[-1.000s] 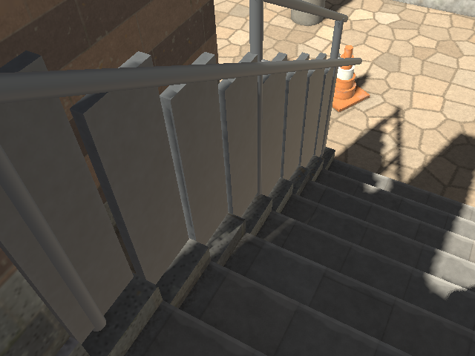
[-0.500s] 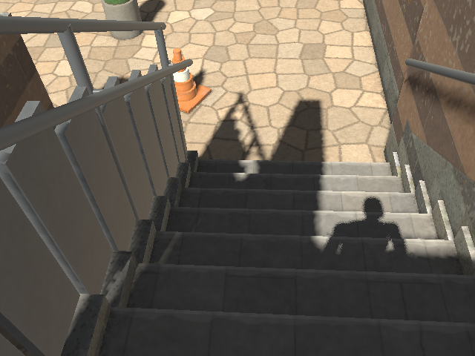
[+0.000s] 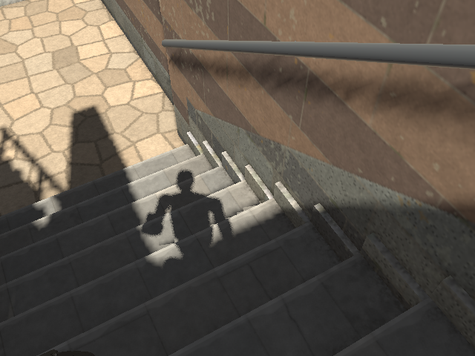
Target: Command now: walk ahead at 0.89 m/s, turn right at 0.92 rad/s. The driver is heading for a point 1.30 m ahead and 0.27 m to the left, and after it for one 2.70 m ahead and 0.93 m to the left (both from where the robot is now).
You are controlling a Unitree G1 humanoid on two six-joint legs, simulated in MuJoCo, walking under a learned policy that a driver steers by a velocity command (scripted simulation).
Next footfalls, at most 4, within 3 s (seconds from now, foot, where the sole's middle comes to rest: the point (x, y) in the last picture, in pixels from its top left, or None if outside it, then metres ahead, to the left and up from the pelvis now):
0.12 right None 0.24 -0.09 -0.87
0.56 left None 0.52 -0.01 -1.04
0.94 right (257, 278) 0.90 -0.11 -1.21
1.28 left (187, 268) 1.06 0.19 -1.38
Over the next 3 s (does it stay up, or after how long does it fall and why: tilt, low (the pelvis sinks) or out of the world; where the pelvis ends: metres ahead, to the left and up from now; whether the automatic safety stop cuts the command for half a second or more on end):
stays up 1.31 0.17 -0.80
